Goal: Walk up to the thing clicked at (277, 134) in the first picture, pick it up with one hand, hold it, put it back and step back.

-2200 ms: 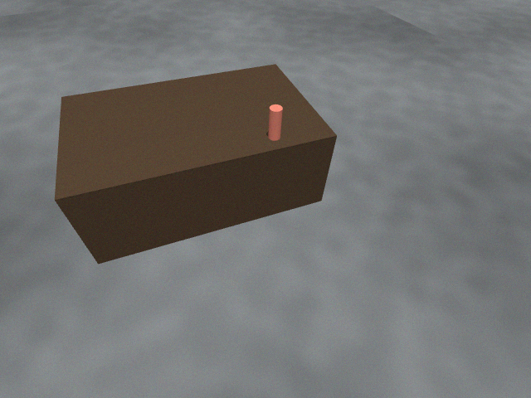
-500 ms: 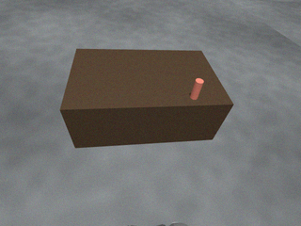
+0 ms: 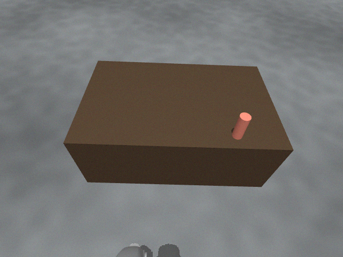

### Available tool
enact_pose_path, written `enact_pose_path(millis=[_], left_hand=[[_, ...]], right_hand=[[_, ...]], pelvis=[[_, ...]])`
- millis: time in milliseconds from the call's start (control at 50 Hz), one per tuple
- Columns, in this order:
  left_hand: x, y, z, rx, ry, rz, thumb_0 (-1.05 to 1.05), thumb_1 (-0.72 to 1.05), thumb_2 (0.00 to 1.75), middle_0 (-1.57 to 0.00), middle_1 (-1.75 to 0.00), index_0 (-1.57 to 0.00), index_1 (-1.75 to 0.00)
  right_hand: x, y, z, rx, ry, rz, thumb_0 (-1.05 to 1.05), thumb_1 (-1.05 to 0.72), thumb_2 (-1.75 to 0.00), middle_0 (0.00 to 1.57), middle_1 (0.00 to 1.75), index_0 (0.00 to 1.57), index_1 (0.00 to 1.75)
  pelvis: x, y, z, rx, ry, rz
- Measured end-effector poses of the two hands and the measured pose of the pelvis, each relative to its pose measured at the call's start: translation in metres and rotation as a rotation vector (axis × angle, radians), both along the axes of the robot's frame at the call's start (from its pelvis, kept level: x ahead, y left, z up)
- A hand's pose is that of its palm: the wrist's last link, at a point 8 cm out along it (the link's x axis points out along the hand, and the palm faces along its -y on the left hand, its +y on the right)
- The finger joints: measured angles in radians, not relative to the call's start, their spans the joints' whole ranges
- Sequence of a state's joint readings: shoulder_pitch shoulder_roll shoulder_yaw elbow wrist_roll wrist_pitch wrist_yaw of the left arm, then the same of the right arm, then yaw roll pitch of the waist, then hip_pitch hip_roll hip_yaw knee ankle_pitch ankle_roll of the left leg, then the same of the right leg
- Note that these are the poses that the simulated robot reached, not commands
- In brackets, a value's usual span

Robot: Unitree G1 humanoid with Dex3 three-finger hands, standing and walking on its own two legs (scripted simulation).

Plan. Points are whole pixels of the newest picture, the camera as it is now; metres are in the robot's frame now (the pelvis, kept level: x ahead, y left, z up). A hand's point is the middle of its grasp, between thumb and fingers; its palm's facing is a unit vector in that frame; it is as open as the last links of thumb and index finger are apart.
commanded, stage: walk up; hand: right
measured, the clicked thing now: (241, 126) +0.72 -0.31 -0.28
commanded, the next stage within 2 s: none
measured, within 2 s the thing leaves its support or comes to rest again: neither
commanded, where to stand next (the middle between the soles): +0.32 -0.12 m, yaw +3 degrees
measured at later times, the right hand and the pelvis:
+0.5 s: hand (323, 243) +0.21 -0.41 -0.16, palm faces -0.04 +0.88 -0.47, open 7.4 cm; pelvis +0.17 -0.10 -0.03, yaw +1 degrees
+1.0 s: hand (289, 178) +0.40 -0.38 -0.16, palm faces -0.10 +0.93 -0.36, open 7.4 cm; pelvis +0.26 -0.14 -0.02, yaw +4 degrees
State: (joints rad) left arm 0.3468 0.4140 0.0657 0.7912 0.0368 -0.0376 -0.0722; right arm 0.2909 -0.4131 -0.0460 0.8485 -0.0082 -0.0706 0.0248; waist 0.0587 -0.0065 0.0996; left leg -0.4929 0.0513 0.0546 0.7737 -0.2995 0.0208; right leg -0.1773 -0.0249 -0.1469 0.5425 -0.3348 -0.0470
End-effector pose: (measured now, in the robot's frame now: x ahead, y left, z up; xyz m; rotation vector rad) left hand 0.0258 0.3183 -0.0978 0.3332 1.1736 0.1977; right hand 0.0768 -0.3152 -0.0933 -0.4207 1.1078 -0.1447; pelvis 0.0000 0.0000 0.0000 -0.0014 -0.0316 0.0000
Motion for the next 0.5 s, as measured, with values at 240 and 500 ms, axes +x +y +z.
enact_pose_path(millis=[240, 500], left_hand=[[0.096, -0.025, -0.035, -0.05, 0.028, -0.025, 0.01, 0.9, 0.9, -0.21, -0.3, -0.2, -0.3], [0.199, -0.079, -0.006, 0.067, -0.07, -0.032, 0.01, 0.9, 0.9, -0.21, -0.3, -0.2, -0.3]], right_hand=[[0.081, -0.028, 0.014, -0.076, -0.1, -0.034, 0.01, -0.9, -0.9, 0.2, 0.3, 0.2, 0.3], [0.13, -0.13, -0.022, -0.079, 0.038, -0.077, 0.01, -0.9, -0.9, 0.2, 0.3, 0.2, 0.3]], pelvis=[[0.085, -0.021, -0.014, 0.029, -0.021, 0.001], [0.169, -0.101, -0.026, 0.003, -0.011, 0.018]])
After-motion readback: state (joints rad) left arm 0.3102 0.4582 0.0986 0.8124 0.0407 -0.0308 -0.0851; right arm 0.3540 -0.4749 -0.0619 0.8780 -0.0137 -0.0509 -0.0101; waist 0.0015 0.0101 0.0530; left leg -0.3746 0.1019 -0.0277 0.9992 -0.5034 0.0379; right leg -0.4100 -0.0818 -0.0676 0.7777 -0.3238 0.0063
